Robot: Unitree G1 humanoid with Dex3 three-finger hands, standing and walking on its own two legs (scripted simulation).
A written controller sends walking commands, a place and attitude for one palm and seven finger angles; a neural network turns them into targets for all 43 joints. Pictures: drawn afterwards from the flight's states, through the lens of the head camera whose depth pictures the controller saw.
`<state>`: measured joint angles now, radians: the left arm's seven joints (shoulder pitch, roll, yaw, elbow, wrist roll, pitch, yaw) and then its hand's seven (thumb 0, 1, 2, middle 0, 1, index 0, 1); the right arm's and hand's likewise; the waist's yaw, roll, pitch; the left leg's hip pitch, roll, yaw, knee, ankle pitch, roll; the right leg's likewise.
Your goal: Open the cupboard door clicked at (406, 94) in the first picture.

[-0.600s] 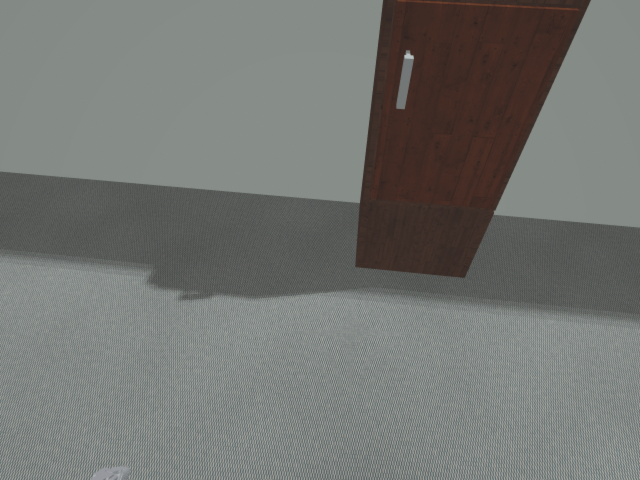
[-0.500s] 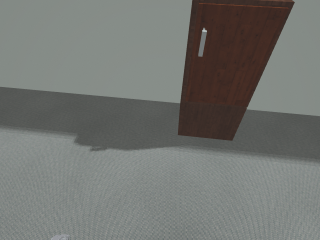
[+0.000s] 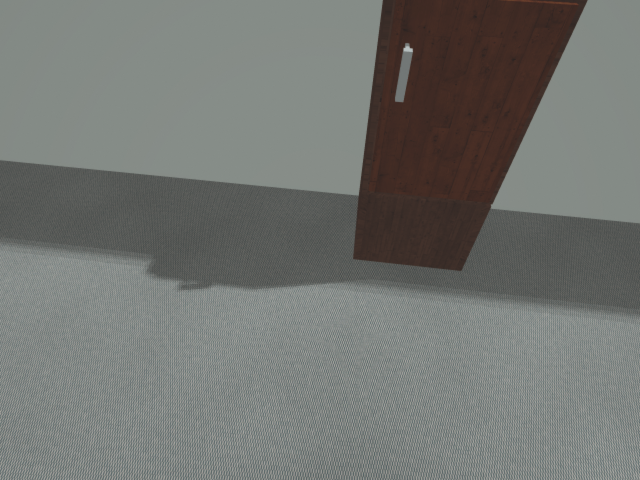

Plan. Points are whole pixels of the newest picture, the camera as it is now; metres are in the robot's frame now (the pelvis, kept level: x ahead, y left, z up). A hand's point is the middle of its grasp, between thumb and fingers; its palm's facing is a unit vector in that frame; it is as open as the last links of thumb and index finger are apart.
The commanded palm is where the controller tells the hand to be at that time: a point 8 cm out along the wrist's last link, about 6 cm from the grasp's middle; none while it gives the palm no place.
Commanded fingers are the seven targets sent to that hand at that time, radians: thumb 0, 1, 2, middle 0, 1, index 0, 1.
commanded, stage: stand and wait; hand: left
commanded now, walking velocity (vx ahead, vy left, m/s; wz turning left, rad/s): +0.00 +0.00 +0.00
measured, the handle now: (403, 72) +1.05 -0.15 +0.04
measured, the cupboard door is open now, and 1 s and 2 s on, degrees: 0 0 0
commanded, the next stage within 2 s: look at it before walking up in 0.22 s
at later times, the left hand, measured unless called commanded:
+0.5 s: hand out of the picture +0.08 +0.24 -0.15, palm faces -0.02 -0.94 -0.33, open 7.4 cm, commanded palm none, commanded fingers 0.00 0.90 0.90 -0.20 -0.30 -0.20 -0.30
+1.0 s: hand out of the picture +0.08 +0.24 -0.15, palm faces -0.02 -0.94 -0.34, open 7.4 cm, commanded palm none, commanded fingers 0.00 0.90 0.90 -0.20 -0.30 -0.20 -0.30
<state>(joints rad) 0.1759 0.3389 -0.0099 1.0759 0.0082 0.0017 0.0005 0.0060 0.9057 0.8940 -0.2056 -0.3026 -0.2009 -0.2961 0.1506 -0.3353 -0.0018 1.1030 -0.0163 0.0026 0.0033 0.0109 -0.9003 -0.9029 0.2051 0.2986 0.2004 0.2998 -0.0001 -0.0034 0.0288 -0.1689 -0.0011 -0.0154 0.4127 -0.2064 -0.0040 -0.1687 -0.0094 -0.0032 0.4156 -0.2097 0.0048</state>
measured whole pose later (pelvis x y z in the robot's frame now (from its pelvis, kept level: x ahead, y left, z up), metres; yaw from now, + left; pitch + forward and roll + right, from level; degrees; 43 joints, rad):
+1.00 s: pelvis +0.01 -0.01 +0.00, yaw +0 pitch -2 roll +0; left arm 0.15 0.34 -0.01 1.08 0.01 0.00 0.00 0.00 0.91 0.89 -0.21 -0.30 -0.20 -0.30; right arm 0.11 -0.33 0.00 1.11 -0.01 0.00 0.00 0.01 -0.90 -0.90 0.21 0.30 0.20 0.30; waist 0.01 0.00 0.03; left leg -0.13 0.01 -0.02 0.36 -0.19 -0.01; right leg -0.14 0.00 0.00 0.37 -0.20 0.00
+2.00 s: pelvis +0.01 +0.00 +0.00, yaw -30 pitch +0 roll -2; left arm 0.28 0.27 0.10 0.93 0.03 0.06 -0.05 0.01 0.91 0.89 -0.20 -0.30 -0.20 -0.30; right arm 0.27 -0.21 -0.03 0.93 -0.03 -0.01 -0.02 0.01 -0.90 -0.90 0.20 0.30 0.20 0.30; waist 0.01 -0.03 -0.04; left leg -0.12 0.04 0.05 0.41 -0.30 0.01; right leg -0.54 0.07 0.04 1.01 -0.33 0.03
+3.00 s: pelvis +0.26 -0.24 +0.00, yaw -55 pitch +0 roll -2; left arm 0.26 0.21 0.05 1.03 0.02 0.00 0.00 0.01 0.91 0.89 -0.20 -0.30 -0.19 -0.30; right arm 0.26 -0.15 -0.03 1.00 -0.02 -0.06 -0.03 -0.01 -0.94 -0.90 0.21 0.30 0.20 0.30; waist -0.01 -0.04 0.01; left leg -0.21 0.07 0.15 0.45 -0.24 0.04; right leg -0.41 -0.05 -0.06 0.95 -0.40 0.03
